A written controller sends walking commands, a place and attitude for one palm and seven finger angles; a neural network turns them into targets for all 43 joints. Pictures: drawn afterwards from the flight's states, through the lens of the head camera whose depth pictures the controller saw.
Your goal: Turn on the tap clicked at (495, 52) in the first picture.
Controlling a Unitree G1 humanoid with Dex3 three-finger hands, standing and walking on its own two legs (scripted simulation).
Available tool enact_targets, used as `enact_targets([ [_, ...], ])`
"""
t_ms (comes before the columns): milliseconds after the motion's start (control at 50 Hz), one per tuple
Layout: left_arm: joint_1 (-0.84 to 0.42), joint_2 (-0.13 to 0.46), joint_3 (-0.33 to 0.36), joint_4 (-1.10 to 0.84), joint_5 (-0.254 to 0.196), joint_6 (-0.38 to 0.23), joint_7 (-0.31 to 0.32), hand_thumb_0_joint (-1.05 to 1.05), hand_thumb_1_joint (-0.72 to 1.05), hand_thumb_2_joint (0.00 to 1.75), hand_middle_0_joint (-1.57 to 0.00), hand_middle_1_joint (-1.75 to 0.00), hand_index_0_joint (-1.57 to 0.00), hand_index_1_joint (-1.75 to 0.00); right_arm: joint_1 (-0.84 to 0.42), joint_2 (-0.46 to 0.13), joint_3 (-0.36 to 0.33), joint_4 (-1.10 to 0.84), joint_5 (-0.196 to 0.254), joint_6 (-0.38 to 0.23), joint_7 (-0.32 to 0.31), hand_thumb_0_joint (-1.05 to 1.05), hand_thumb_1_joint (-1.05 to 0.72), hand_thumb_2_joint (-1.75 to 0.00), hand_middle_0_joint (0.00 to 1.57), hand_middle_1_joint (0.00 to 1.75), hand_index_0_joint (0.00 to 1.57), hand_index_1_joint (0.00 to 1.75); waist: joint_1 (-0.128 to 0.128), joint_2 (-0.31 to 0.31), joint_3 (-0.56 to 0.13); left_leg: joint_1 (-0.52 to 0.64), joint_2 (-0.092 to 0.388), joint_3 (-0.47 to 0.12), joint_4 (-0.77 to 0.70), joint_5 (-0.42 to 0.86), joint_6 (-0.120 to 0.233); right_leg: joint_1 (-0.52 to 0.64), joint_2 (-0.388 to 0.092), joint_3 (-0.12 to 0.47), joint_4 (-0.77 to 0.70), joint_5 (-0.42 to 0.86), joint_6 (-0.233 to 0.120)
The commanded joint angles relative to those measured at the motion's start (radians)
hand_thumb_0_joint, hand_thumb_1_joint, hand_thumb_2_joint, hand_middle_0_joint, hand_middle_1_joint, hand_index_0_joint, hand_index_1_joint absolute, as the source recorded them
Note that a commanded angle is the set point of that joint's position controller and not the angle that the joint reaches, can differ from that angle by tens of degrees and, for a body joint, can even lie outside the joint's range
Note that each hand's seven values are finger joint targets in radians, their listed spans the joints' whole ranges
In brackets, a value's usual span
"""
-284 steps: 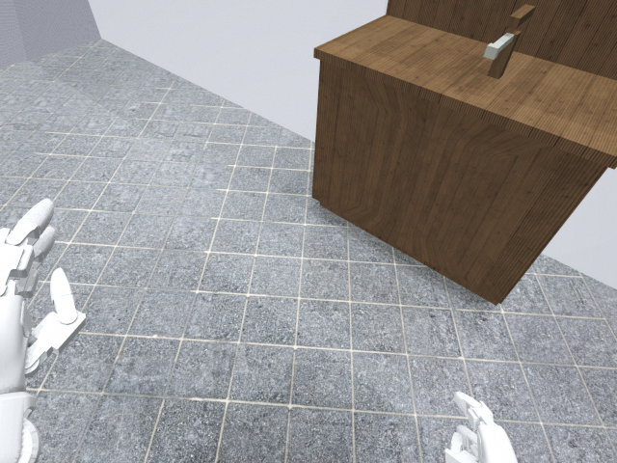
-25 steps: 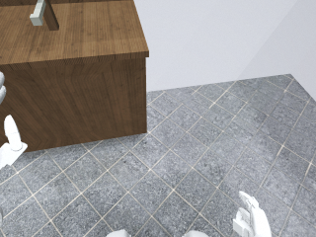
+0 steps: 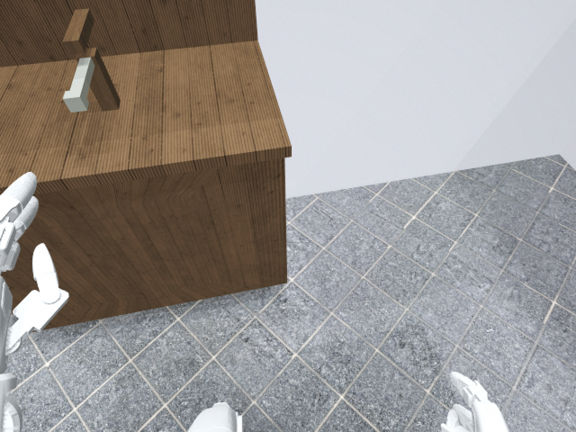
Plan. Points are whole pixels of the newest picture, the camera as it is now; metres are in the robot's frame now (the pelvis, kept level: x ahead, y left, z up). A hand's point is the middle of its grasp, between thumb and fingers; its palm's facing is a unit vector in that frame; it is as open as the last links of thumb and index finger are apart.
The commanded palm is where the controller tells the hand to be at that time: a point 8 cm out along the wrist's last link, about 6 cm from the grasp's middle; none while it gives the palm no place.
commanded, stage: take the last steps up to it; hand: left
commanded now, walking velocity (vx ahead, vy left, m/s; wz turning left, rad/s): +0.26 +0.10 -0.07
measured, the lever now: (76, 100) +0.60 +0.42 +0.11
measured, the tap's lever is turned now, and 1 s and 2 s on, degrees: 0 0 0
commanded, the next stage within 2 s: come to a stop and stand still in 0.44 s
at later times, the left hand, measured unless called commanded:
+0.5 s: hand (70, 191) +0.34 +0.28 +0.17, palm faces +0.40 -0.78 -0.48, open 7.4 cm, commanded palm +0.28 +0.31 +0.18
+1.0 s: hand (85, 170) +0.37 +0.27 +0.17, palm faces +0.31 -0.84 -0.44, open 7.4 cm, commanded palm +0.32 +0.32 +0.18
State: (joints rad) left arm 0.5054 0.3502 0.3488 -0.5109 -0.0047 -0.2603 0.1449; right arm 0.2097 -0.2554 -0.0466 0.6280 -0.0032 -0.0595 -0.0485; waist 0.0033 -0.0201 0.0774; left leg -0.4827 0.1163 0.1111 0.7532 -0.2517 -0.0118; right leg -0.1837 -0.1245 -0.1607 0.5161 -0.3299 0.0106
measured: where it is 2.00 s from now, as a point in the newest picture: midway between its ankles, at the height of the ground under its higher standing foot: outside the picture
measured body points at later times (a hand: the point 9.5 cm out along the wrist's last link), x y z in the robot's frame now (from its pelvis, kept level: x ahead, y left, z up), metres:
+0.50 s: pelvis +0.11 +0.04 -0.01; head +0.13 +0.01 +0.43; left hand +0.31 +0.32 +0.20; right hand +0.26 -0.17 -0.13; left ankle +0.09 +0.16 -0.70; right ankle +0.13 -0.04 -0.74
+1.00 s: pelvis +0.14 +0.05 +0.00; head +0.17 +0.05 +0.44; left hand +0.35 +0.32 +0.19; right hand +0.31 -0.15 -0.09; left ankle +0.20 +0.19 -0.74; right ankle +0.14 -0.03 -0.74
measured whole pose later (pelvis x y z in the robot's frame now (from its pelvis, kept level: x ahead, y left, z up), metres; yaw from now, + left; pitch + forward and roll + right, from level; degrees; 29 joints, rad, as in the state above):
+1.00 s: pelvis +0.14 +0.05 +0.00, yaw -4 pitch -1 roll -1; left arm 0.48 0.38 0.35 -0.53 -0.04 -0.18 0.14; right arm 0.17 -0.14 0.04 0.56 0.00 -0.10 -0.02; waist 0.00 0.02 0.08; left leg -0.30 0.10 0.08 0.53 -0.20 -0.03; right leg -0.22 0.03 -0.08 0.49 -0.24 -0.02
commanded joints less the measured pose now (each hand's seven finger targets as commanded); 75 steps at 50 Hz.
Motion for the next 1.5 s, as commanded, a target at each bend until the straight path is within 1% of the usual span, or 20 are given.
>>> enact_targets([
  [0, -0.107, 0.199, 0.152, -0.203, -0.011, -0.054, 0.044, 0.00, 0.90, 0.90, -0.20, -0.30, -0.20, -0.30, -0.060, -0.025, -0.018, -0.167, 0.001, -0.060, -0.017, 0.00, -0.90, -0.90, 0.20, 0.30, 0.20, 0.30, 0.000, -0.115, -0.160, 0.241, -0.081, 0.108, -0.243, 0.069, 0.009, 0.026, -0.136, 0.123, -0.076, 0.238, -0.101],
  [40, -0.162, 0.189, 0.138, -0.219, -0.016, -0.067, 0.041, 0.00, 0.90, 0.90, -0.20, -0.30, -0.20, -0.30, -0.030, -0.061, -0.038, -0.171, 0.013, -0.064, -0.028, 0.00, -0.90, -0.90, 0.20, 0.30, 0.20, 0.30, -0.033, 0.112, -0.199, 0.428, -0.023, 0.013, -0.332, 0.093, 0.042, -0.088, -0.052, 0.066, 0.216, 0.183, -0.049],
  [60, -0.173, 0.182, 0.139, -0.226, -0.021, -0.069, 0.038, 0.00, 0.90, 0.90, -0.20, -0.30, -0.20, -0.30, -0.040, -0.092, -0.051, -0.179, 0.019, -0.064, -0.022, 0.00, -0.90, -0.90, 0.20, 0.30, 0.20, 0.30, -0.027, 0.334, -0.226, 0.557, 0.174, -0.273, -0.369, 0.256, 0.127, -0.303, 0.060, 0.012, 0.463, -0.140, -0.001],
  [100, -0.159, 0.248, 0.174, -0.188, -0.026, -0.080, 0.029, 0.00, 0.90, 0.90, -0.20, -0.30, -0.20, -0.30, -0.073, -0.060, -0.029, -0.170, 0.008, -0.078, -0.019, 0.00, -0.90, -0.90, 0.20, 0.30, 0.20, 0.30, -0.014, 0.354, -0.228, 0.506, 0.305, -0.499, -0.425, 0.251, 0.263, -0.445, 0.060, 0.135, 0.750, -0.302, -0.007],
  [140, -0.116, 0.198, 0.146, -0.241, -0.032, -0.072, 0.018, 0.00, 0.90, 0.90, -0.20, -0.30, -0.20, -0.30, -0.073, -0.056, -0.035, -0.153, 0.024, -0.083, -0.005, 0.00, -0.90, -0.90, 0.20, 0.30, 0.20, 0.30, -0.015, 0.230, -0.192, 0.462, 0.261, -0.371, -0.410, 0.222, 0.269, -0.507, 0.018, 0.151, 0.740, -0.216, 0.003],
  [200, -0.047, 0.190, 0.151, -0.316, -0.030, -0.062, 0.016, 0.00, 0.90, 0.90, -0.20, -0.30, -0.20, -0.30, -0.076, -0.054, -0.022, -0.147, 0.018, -0.098, 0.007, 0.00, -0.90, -0.90, 0.20, 0.30, 0.20, 0.30, -0.002, 0.271, -0.191, 0.341, 0.184, -0.174, -0.426, 0.243, 0.205, -0.383, 0.021, 0.088, 0.549, -0.086, 0.010],
  [360, -0.062, 0.200, 0.172, -0.134, -0.031, -0.015, 0.028, 0.00, 0.90, 0.90, -0.20, -0.30, -0.20, -0.30, -0.070, -0.046, 0.007, -0.137, 0.013, -0.086, -0.026, 0.00, -0.90, -0.90, 0.20, 0.30, 0.20, 0.30, -0.002, 0.143, -0.210, 0.242, 0.143, -0.056, -0.265, 0.144, 0.107, 0.005, 0.102, 0.002, -0.025, 0.072, -0.002],
  [380, -0.093, 0.199, 0.162, -0.116, -0.023, -0.013, 0.027, 0.00, 0.90, 0.90, -0.20, -0.30, -0.20, -0.30, -0.067, -0.042, 0.008, -0.135, 0.014, -0.078, -0.027, 0.00, -0.90, -0.90, 0.20, 0.30, 0.20, 0.30, -0.005, 0.043, -0.222, 0.165, 0.094, -0.023, -0.127, 0.084, 0.084, 0.096, 0.044, 0.106, -0.083, 0.155, -0.037],
  [420, -0.141, 0.189, 0.137, -0.063, -0.033, -0.002, 0.018, 0.00, 0.90, 0.90, -0.20, -0.30, -0.20, -0.30, -0.082, -0.036, 0.001, -0.154, 0.014, -0.079, -0.013, 0.00, -0.90, -0.90, 0.20, 0.30, 0.20, 0.30, 0.004, -0.325, -0.187, -0.132, -0.104, 0.006, 0.295, -0.297, 0.006, 0.176, -0.270, 0.663, -0.226, 0.237, -0.203],
  [480, -0.133, 0.193, 0.128, -0.108, -0.015, -0.034, 0.016, 0.00, 0.90, 0.90, -0.20, -0.30, -0.20, -0.30, -0.090, -0.033, 0.021, -0.115, 0.005, -0.061, 0.002, 0.00, -0.90, -0.90, 0.20, 0.30, 0.20, 0.30, -0.007, -0.090, -0.136, -0.161, -0.036, -0.121, 0.424, -0.162, -0.016, 0.118, -0.245, 0.440, -0.199, 0.343, -0.207],
  [540, -0.110, 0.197, 0.131, -0.155, -0.006, -0.051, 0.026, 0.00, 0.90, 0.90, -0.20, -0.30, -0.20, -0.30, -0.111, -0.029, 0.023, -0.128, 0.000, -0.049, -0.009, 0.00, -0.90, -0.90, 0.20, 0.30, 0.20, 0.30, -0.008, -0.086, -0.171, -0.013, -0.039, -0.062, 0.184, -0.115, -0.012, 0.071, -0.174, 0.221, -0.150, 0.569, -0.156],
  [640, -0.026, 0.203, 0.160, -0.219, -0.026, -0.034, 0.044, 0.00, 0.90, 0.90, -0.20, -0.30, -0.20, -0.30, -0.094, -0.021, 0.016, -0.176, -0.006, -0.053, -0.024, 0.00, -0.90, -0.90, 0.20, 0.30, 0.20, 0.30, 0.009, -0.059, -0.210, 0.193, -0.100, 0.003, -0.192, 0.052, -0.014, 0.096, -0.101, 0.163, -0.090, 0.583, -0.114],
  [760, -0.067, 0.196, 0.139, -0.211, -0.036, -0.028, 0.019, 0.00, 0.90, 0.90, -0.20, -0.30, -0.20, -0.30, -0.060, -0.056, -0.001, -0.187, -0.013, -0.054, -0.022, 0.00, -0.90, -0.90, 0.20, 0.30, 0.20, 0.30, -0.002, 0.326, -0.187, 0.387, 0.214, -0.336, -0.414, 0.776, 0.118, -0.167, 0.115, 0.116, 0.233, -0.194, 0.002],
  [840, -0.045, 0.160, 0.095, -0.252, -0.033, -0.008, 0.012, 0.00, 0.90, 0.90, -0.20, -0.30, -0.20, -0.30, -0.039, -0.065, -0.008, -0.184, -0.004, -0.080, 0.014, 0.00, -0.90, -0.90, 0.20, 0.30, 0.20, 0.30, -0.006, 0.272, -0.237, 0.462, 0.180, -0.207, -0.334, 0.792, 0.099, -0.132, 0.129, 0.111, 0.104, -0.067, -0.003],
  [940, -0.037, 0.184, 0.123, -0.229, -0.037, 0.023, 0.014, 0.00, 0.90, 0.90, -0.20, -0.30, -0.20, -0.30, -0.066, -0.061, 0.011, -0.189, 0.002, -0.074, 0.008, 0.00, -0.90, -0.90, 0.20, 0.30, 0.20, 0.30, -0.003, 0.200, -0.219, 0.263, 0.131, -0.145, -0.313, 0.401, 0.053, 0.075, 0.108, 0.112, -0.117, 0.168, 0.002],
  [1020, -0.048, 0.181, 0.111, -0.156, -0.062, 0.057, 0.013, 0.00, 0.90, 0.90, -0.20, -0.30, -0.20, -0.30, -0.066, -0.026, 0.023, -0.182, 0.012, -0.056, -0.005, 0.00, -0.90, -0.90, 0.20, 0.30, 0.20, 0.30, -0.012, -0.121, -0.173, 0.164, -0.077, -0.071, -0.077, -0.107, -0.021, -0.044, -0.110, 0.390, -0.230, 0.291, -0.108],
  [1140, -0.107, 0.183, 0.108, -0.150, -0.045, 0.044, 0.028, 0.00, 0.90, 0.90, -0.20, -0.30, -0.20, -0.30, -0.100, -0.026, 0.045, -0.151, 0.003, -0.046, -0.031, 0.00, -0.90, -0.90, 0.20, 0.30, 0.20, 0.30, -0.003, -0.082, -0.169, 0.189, -0.088, -0.101, -0.194, -0.039, -0.002, 0.010, -0.071, 0.269, -0.185, 0.247, -0.106],
  [1200, -0.127, 0.170, 0.074, -0.172, -0.042, 0.038, 0.024, 0.00, 0.90, 0.90, -0.20, -0.30, -0.20, -0.30, -0.102, -0.062, 0.023, -0.164, 0.008, -0.043, -0.038, 0.00, -0.90, -0.90, 0.20, 0.30, 0.20, 0.30, 0.004, 0.049, -0.150, 0.297, -0.006, -0.161, -0.347, 0.166, 0.024, -0.046, 0.010, 0.247, -0.159, 0.094, -0.046],
  [1260, -0.139, 0.167, 0.070, -0.175, -0.027, 0.020, 0.025, 0.00, 0.90, 0.90, -0.20, -0.30, -0.20, -0.30, -0.114, -0.060, 0.039, -0.165, -0.002, -0.041, -0.040, 0.00, -0.90, -0.90, 0.20, 0.30, 0.20, 0.30, 0.010, 0.217, -0.108, 0.101, 0.085, -0.284, -0.482, 0.052, 0.071, 0.053, 0.090, 0.171, -0.059, 0.052, -0.011],
  [1480, -0.094, 0.166, 0.074, -0.112, -0.034, 0.036, 0.030, 0.00, 0.90, 0.90, -0.20, -0.30, -0.20, -0.30, -0.075, -0.058, 0.022, -0.159, 0.004, -0.053, -0.025, 0.00, -0.90, -0.90, 0.20, 0.30, 0.20, 0.30, -0.006, -0.017, -0.135, 0.196, -0.061, -0.133, -0.264, -0.058, 0.018, -0.073, -0.032, 0.326, -0.284, -0.101, -0.056],
])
